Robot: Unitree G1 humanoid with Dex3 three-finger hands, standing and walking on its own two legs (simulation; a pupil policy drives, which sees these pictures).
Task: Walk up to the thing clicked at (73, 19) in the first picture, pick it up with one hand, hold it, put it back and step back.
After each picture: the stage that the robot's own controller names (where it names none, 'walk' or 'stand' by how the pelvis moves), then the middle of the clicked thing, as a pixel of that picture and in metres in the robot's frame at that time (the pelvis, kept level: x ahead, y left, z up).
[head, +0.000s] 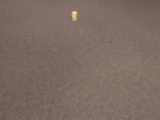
stand; (74, 16) +2.04 +0.07 -0.72
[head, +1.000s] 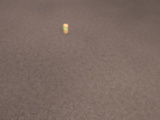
walk; (65, 28) +1.93 +0.11 -0.72
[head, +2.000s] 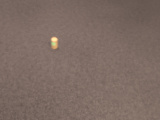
walk; (54, 43) +1.33 +0.19 -0.72
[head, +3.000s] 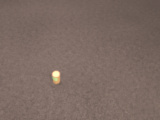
walk; (56, 77) +0.87 +0.18 -0.72
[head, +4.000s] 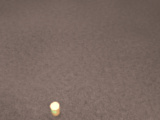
walk; (55, 109) +0.57 +0.16 -0.71
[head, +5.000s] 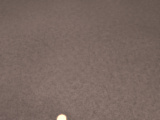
stand; out of the picture +0.44 +0.13 -0.70
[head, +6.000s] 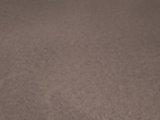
stand; out of the picture +0.41 +0.12 -0.72
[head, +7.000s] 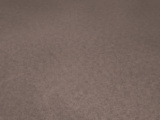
stand; out of the picture +0.42 +0.13 -0.73
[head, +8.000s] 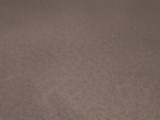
stand; out of the picture +0.41 +0.14 -0.73
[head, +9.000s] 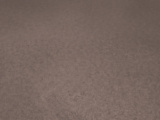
stand; out of the picture +0.40 +0.14 -0.73
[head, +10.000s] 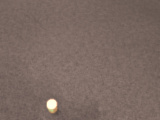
go down; (52, 106) +0.43 +0.14 -0.64
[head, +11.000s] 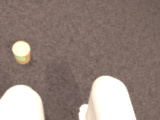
go down; (22, 53) +0.50 +0.18 -0.29
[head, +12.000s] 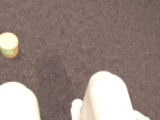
close in; (9, 46) +0.50 +0.19 -0.27
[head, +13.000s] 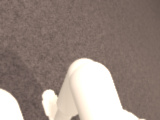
close in; out of the picture +0.49 +0.22 -0.23
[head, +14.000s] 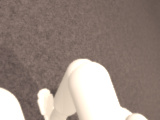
close; out of the picture +0.47 +0.22 -0.24
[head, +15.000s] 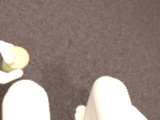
lift; (14, 62) +0.39 +0.21 -0.12
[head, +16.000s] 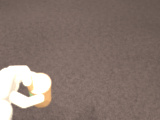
hold; (40, 91) +0.32 +0.14 +0.03
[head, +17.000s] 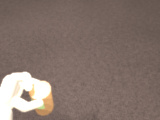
hold; (42, 98) +0.31 +0.14 +0.00
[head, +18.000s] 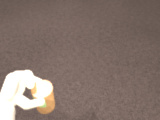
hold; (44, 97) +0.31 +0.13 -0.01
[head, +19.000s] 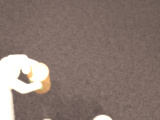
crouch; (39, 79) +0.38 +0.13 -0.07
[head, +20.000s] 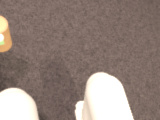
lower; out of the picture +0.50 +0.19 -0.11
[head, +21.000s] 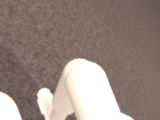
lower; out of the picture +0.46 +0.22 -0.25
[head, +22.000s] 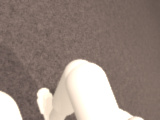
lower; out of the picture +0.46 +0.22 -0.25
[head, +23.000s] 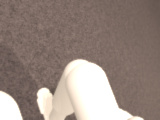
lower; out of the picture +0.46 +0.22 -0.25
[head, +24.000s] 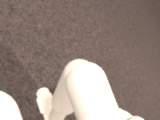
lower; out of the picture +0.46 +0.22 -0.25
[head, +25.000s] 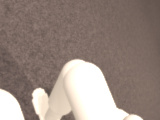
open; out of the picture +0.45 +0.21 -0.26
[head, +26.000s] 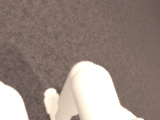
stand; out of the picture +0.45 +0.20 -0.25
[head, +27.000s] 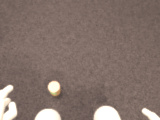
walk; (54, 88) +0.43 +0.12 -0.51
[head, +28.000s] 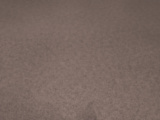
stand; out of the picture +0.39 +0.10 -0.66
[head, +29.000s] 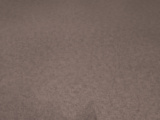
stand; out of the picture +0.39 +0.11 -0.67
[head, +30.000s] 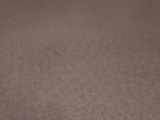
stand; out of the picture +0.40 +0.09 -0.72
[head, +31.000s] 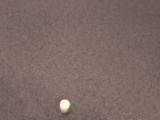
walk; (64, 106) +0.44 +0.04 -0.71
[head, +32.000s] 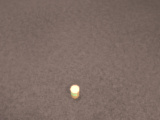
walk; (74, 91) +0.58 +0.05 -0.69
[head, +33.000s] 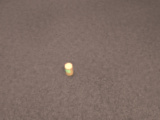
walk; (69, 69) +0.87 +0.15 -0.70
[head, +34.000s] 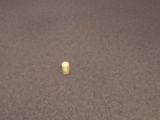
stand; (65, 68) +1.03 +0.15 -0.71
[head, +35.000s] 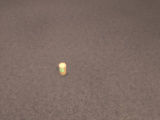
stand; (62, 68) +1.03 +0.16 -0.72
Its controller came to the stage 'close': yes
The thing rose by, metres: 0.71
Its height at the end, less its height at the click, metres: +0.00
